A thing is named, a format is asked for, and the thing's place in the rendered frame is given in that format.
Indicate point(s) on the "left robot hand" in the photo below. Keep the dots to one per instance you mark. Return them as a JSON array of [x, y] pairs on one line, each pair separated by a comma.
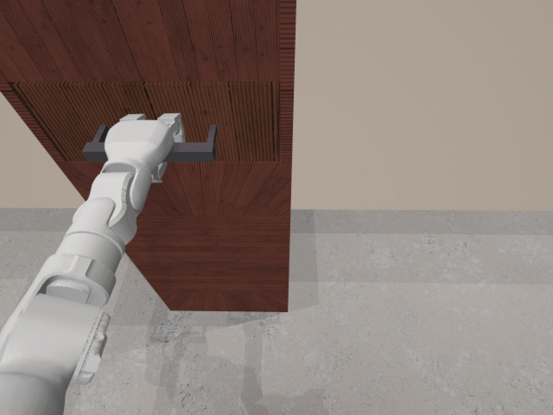
[[145, 141]]

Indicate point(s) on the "handle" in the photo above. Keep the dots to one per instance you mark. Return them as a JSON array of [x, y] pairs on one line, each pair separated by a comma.
[[181, 152]]

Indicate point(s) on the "robot left forearm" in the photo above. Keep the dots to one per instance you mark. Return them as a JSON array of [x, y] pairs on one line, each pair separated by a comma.
[[83, 268]]

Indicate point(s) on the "robot left upper arm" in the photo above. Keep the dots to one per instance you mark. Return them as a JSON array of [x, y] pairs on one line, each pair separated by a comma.
[[56, 344]]

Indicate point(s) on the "cabinet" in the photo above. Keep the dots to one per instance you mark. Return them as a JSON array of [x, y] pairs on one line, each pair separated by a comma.
[[212, 236]]

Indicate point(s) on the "drawer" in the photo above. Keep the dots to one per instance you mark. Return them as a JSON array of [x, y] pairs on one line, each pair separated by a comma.
[[246, 112]]

